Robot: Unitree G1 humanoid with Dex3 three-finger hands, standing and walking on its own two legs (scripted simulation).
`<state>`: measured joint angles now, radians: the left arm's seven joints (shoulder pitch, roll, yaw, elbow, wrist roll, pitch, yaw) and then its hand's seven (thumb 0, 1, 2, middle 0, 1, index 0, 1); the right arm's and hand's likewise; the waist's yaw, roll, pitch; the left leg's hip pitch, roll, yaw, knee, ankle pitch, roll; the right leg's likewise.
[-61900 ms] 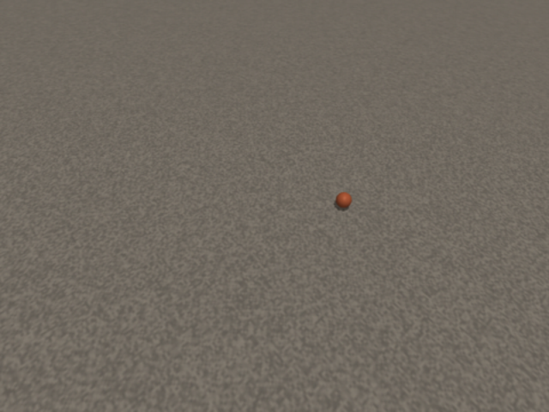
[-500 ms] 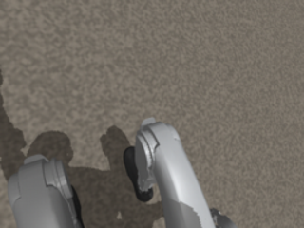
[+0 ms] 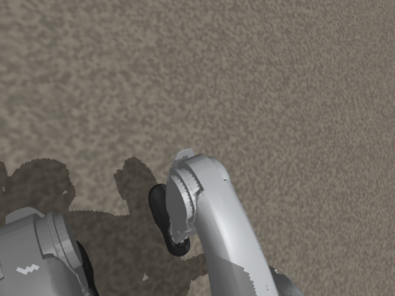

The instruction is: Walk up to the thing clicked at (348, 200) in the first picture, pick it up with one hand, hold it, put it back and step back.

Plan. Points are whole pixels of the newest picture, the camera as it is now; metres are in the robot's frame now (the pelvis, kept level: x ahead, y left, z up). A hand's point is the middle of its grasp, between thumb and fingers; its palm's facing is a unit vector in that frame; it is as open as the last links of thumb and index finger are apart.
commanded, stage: rest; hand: left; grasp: from above
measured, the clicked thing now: out of the picture +0.55 +0.27 -0.22
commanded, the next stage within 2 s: open in 1.48 s
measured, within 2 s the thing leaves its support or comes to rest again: rests again in 1.86 s
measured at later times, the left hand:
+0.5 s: hand out of the picture +0.54 +0.26 -0.23, palm faces -0.45 -0.10 -0.89, open 9.9 cm
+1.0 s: hand out of the picture +0.54 +0.27 -0.25, palm faces -0.46 -0.11 -0.88, open 9.9 cm
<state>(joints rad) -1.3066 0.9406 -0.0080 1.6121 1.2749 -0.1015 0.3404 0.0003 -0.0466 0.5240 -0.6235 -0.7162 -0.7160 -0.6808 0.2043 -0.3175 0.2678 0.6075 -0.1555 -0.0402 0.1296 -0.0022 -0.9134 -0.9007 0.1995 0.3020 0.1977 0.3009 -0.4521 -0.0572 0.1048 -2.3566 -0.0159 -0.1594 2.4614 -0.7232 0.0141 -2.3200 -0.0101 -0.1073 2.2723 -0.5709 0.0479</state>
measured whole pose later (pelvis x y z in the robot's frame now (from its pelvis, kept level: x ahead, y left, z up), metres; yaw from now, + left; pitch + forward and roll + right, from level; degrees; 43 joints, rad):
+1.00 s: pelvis +0.00 +0.01 +0.00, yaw -3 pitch +33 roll -15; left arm -1.31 1.08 0.01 1.65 1.28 -0.13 0.41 0.00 -0.01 0.50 -0.59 -0.73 -0.68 -0.70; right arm 0.18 -0.36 0.36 0.57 -0.19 -0.11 0.15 0.00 -0.91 -0.90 0.20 0.30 0.20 0.30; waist -0.51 -0.12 0.19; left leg -2.36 -0.01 -0.21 2.49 -0.73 0.03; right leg -2.30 0.01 -0.15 2.25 -0.55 0.06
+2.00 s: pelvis -0.01 +0.01 +0.00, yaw -4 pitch +32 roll -16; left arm -1.33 1.15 -0.02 1.68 1.24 -0.14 0.42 0.00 -0.15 0.68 -0.39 -0.77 -0.40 -0.76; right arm 0.14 -0.37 0.43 0.55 -0.20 -0.10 0.12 0.00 -0.90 -0.90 0.20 0.30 0.20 0.30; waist -0.53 -0.13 0.23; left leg -2.36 0.00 -0.22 2.50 -0.72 0.03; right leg -2.29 0.01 -0.16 2.25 -0.54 0.07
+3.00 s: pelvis +0.00 +0.01 +0.02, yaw -3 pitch +36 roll -16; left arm -1.34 1.07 -0.01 1.36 1.23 0.00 0.12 0.00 -0.55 1.03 -0.11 -1.01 -0.09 -1.02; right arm 0.22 -0.35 0.30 0.52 -0.15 0.05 0.12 0.00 -0.92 -0.91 0.20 0.30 0.20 0.30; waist -0.46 -0.02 0.09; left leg -2.35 -0.01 -0.19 2.42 -0.72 0.03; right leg -2.28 -0.01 -0.14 2.20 -0.57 0.04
